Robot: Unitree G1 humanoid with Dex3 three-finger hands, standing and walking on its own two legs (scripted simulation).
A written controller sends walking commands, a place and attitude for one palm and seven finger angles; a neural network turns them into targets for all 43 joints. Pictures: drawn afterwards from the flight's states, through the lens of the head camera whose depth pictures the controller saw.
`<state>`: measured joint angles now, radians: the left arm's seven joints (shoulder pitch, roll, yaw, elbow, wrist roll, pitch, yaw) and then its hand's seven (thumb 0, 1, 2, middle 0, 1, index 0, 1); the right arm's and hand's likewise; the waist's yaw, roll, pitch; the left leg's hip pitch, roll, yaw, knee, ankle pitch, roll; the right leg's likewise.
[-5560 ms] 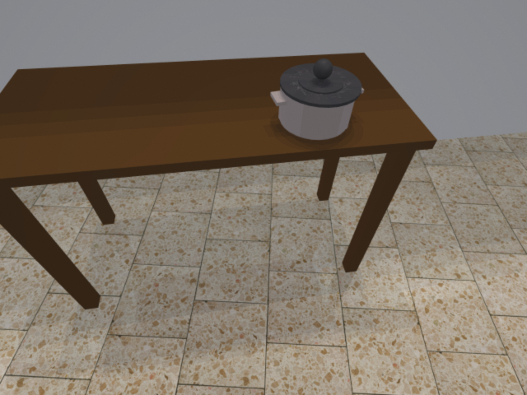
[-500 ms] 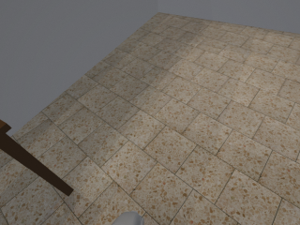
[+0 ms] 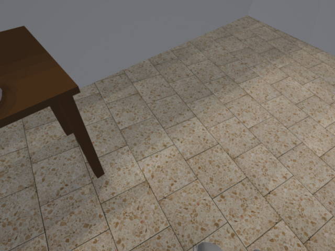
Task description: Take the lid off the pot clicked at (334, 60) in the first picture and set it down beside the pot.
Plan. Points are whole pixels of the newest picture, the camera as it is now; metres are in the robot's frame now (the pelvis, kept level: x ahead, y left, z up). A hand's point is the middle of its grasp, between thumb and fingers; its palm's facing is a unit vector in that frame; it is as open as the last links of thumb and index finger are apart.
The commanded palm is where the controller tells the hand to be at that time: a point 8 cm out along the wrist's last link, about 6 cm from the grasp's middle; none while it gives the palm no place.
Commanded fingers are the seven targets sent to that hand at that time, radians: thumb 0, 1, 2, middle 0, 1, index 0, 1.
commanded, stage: turn to face it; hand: left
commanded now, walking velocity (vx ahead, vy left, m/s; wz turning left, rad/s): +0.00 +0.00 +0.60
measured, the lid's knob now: out of the picture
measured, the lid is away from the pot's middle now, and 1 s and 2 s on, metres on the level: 0.00 0.00 0.00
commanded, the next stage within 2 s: take the last steps up to it in 1.20 s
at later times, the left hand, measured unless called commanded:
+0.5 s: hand out of the picture -0.01 +0.18 -0.15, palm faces +0.33 -0.91 -0.27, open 7.4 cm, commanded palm none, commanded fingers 0.00 0.90 0.90 -0.20 -0.30 -0.20 -0.30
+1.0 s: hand out of the picture -0.07 +0.24 -0.16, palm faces +0.56 -0.78 -0.26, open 7.4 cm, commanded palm none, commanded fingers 0.00 0.90 0.90 -0.20 -0.30 -0.20 -0.30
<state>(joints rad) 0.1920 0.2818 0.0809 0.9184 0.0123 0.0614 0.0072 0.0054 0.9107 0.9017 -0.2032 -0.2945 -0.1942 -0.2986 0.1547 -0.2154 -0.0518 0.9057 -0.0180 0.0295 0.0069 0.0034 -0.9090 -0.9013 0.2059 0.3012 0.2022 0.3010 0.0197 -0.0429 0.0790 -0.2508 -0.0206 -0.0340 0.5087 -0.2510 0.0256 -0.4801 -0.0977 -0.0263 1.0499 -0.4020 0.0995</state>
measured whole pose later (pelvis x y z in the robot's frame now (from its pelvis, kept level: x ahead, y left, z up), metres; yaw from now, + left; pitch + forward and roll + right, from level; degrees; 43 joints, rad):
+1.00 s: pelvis -0.03 +0.01 +0.01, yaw +33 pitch -1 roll -1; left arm 0.17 0.27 0.06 0.92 0.01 0.06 0.02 0.00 0.91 0.90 -0.20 -0.29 -0.19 -0.30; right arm 0.23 -0.20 -0.03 0.93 -0.02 0.03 0.00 0.00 -0.91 -0.90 0.21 0.30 0.20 0.30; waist 0.00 -0.02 0.06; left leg -0.21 -0.08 -0.07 0.42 -0.19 0.07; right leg -0.45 -0.08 0.00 0.98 -0.37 0.10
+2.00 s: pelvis +0.07 +0.09 +0.00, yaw +42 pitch +0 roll +1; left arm 0.19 0.20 0.05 1.02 0.01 0.00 -0.03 0.00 0.91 0.90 -0.20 -0.29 -0.19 -0.30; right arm 0.42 -0.15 -0.01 1.11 -0.02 -0.07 -0.03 0.00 -0.93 -0.90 0.20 0.30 0.20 0.30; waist -0.01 -0.03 0.05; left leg 0.10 -0.03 0.07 0.25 -0.35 0.02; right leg -0.61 -0.09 -0.09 0.88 -0.17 0.01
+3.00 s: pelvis +0.26 +0.15 -0.01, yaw +38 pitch -1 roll +2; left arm 0.25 0.19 0.04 1.02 0.02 0.01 0.03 0.00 0.91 0.90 -0.20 -0.29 -0.19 -0.30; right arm 0.13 -0.18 -0.06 1.03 -0.01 0.06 -0.03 0.00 -0.92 -0.90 0.21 0.30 0.20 0.30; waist 0.02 0.03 0.07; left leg -0.37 0.03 0.00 0.72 -0.41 -0.03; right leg -0.26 0.00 -0.03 0.65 -0.38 -0.06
